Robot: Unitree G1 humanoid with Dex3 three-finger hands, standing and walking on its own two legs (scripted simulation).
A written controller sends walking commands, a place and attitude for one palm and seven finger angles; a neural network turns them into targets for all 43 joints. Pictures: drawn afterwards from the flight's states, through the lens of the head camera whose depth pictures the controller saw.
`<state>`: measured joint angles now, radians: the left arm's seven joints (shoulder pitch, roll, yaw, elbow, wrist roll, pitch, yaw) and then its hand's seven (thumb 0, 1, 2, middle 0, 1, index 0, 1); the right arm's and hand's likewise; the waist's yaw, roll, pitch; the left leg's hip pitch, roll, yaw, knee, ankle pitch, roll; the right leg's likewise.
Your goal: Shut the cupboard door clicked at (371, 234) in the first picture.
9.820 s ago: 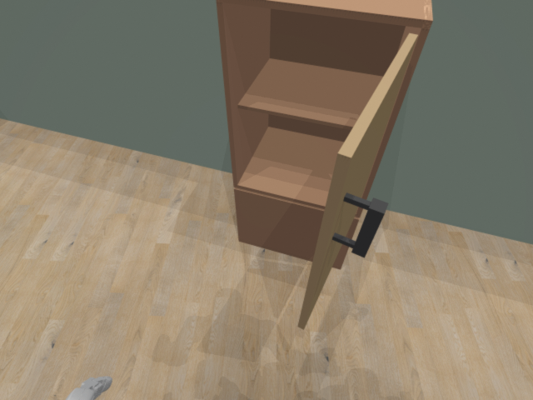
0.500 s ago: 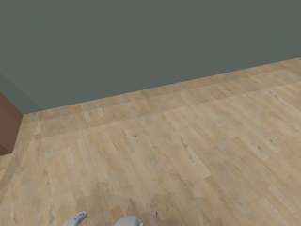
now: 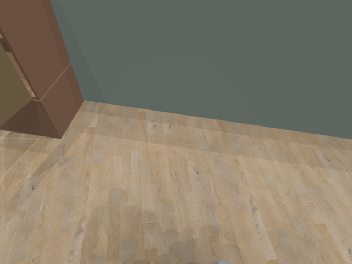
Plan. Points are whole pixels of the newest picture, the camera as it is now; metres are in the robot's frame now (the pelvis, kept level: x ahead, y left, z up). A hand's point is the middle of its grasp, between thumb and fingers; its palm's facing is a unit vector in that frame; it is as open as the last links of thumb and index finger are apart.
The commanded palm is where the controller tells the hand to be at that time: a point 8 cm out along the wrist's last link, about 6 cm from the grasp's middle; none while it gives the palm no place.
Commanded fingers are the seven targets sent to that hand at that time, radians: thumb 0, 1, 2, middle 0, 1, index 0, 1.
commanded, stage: walk to a spot facing it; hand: left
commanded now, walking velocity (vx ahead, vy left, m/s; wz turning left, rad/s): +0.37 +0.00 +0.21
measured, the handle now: out of the picture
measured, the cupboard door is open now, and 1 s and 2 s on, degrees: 80 80 80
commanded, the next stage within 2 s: turn to face it in 1.10 s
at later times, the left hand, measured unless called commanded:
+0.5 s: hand (135, 196) +0.32 +0.14 -0.16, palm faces +0.11 -0.98 -0.19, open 7.4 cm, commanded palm none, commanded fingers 0.00 0.90 0.90 -0.20 -0.30 -0.20 -0.30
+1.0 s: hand (125, 218) +0.26 +0.16 -0.19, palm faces +0.37 -0.92 -0.11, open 7.4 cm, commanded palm none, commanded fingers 0.00 0.90 0.90 -0.20 -0.30 -0.20 -0.30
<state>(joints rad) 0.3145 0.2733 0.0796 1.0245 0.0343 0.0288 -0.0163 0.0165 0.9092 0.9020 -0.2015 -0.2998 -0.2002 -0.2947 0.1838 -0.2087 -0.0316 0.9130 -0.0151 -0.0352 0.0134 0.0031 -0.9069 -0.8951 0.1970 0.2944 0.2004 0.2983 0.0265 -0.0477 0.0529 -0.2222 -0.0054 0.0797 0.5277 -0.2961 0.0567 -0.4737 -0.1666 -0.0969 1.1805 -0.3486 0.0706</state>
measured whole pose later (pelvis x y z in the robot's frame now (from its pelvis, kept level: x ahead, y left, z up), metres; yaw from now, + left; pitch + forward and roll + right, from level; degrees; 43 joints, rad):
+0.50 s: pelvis +0.22 -0.04 -0.01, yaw +7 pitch -3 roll +0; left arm 0.13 0.14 0.04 0.97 0.02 -0.07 -0.01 0.01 0.91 0.90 -0.20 -0.30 -0.20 -0.30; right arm 0.46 -0.15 -0.05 1.15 0.00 -0.02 -0.01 0.01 -0.91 -0.89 0.20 0.29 0.20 0.30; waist -0.04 0.03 0.08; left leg -0.27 0.01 -0.01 1.22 -0.41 0.05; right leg -0.35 -0.05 -0.18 0.63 -0.23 -0.06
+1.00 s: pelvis +0.39 +0.05 -0.01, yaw +15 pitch -3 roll -1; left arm 0.44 0.12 0.03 1.16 0.02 -0.02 0.00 0.01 0.91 0.90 -0.20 -0.30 -0.20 -0.30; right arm 0.12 -0.15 -0.04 0.99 -0.02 -0.06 0.02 0.00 -0.91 -0.90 0.19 0.29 0.20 0.30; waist 0.06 -0.02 0.07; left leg -0.34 0.04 0.15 0.63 -0.24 0.07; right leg -0.24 -0.14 -0.15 1.00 -0.47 0.02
